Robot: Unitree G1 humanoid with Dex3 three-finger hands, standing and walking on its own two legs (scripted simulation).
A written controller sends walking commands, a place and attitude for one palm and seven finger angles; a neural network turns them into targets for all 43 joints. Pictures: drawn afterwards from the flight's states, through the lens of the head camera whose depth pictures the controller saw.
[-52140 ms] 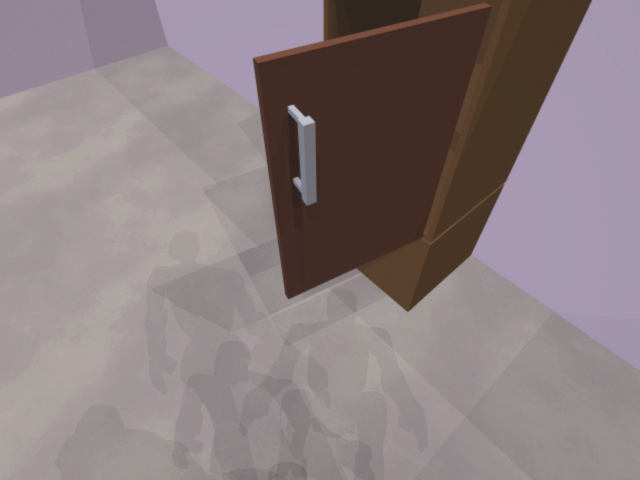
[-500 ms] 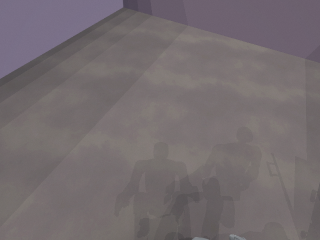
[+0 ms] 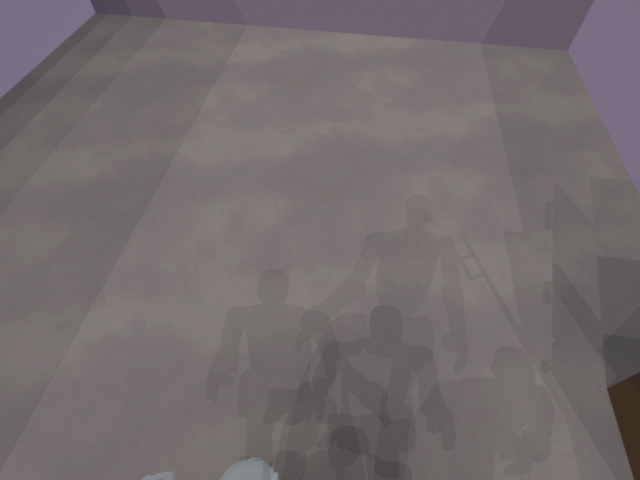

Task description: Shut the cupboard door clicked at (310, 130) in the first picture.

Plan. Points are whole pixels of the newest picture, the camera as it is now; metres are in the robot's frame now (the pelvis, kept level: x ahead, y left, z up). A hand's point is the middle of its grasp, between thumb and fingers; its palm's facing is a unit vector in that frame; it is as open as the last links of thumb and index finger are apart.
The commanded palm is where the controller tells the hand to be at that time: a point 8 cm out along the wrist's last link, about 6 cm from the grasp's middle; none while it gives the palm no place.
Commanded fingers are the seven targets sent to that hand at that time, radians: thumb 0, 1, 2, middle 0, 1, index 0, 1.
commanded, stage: turn to face it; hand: left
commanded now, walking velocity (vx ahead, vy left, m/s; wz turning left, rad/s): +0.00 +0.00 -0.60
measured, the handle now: out of the picture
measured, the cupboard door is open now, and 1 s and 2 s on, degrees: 22 22 22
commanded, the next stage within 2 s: take the last steps up to it in 1.98 s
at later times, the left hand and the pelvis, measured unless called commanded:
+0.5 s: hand (202, 447) +0.18 +0.18 -0.16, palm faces -0.30 -0.92 -0.26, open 7.4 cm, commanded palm none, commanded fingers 0.00 0.90 0.90 -0.20 -0.30 -0.20 -0.30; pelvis +0.00 +0.01 -0.01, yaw -18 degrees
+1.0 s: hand (219, 432) +0.21 +0.16 -0.18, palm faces -0.51 -0.84 -0.20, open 7.4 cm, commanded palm none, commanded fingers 0.00 0.90 0.90 -0.20 -0.30 -0.20 -0.30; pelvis +0.03 +0.03 +0.00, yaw -34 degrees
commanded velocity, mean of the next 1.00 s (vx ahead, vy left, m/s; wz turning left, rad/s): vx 0.00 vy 0.00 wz -0.60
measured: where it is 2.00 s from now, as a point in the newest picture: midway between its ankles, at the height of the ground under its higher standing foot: outside the picture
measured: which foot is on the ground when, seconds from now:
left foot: up 0.00-0.08, down 0.10-0.50, up 0.52-0.86, down 0.88-1.00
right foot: down 0.00-0.12, up 0.14-0.48, down 0.50-0.88, up 0.90-1.00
